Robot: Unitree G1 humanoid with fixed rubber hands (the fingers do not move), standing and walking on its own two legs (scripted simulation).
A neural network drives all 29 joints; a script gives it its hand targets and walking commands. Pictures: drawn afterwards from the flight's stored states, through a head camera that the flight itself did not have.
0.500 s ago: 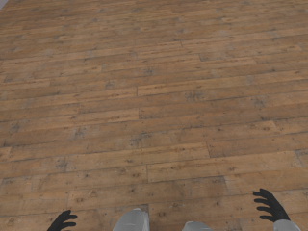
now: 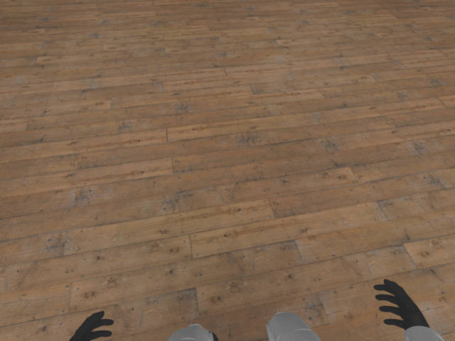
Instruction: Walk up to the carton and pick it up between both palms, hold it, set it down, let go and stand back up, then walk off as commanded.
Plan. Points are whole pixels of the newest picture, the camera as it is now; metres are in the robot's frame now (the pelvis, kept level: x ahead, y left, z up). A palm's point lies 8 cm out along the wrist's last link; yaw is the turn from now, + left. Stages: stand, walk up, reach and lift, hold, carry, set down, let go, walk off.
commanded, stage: walk up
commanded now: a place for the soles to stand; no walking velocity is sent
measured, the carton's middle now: out of the picture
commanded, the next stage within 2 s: none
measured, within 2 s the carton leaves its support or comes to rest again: neither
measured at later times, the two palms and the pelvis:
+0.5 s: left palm out of the picture +0.06 +0.21 -0.08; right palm out of the picture -0.02 -0.37 -0.09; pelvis -0.10 -0.05 +0.00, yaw -11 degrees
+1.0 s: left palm out of the picture +0.03 +0.18 -0.09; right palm out of the picture -0.13 -0.39 -0.08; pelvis -0.17 -0.05 -0.01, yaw -19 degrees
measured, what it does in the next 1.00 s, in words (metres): walks backwards, turning right: right foot, then left foot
